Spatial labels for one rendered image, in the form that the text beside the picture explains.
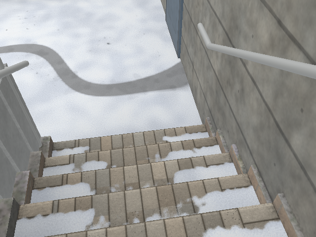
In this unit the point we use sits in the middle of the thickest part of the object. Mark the stairs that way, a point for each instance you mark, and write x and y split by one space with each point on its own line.
171 182

